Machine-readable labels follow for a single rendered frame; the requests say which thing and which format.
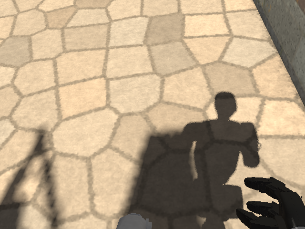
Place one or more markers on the robot left thigh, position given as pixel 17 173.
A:
pixel 134 222

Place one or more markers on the right robot hand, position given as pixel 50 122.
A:
pixel 287 214

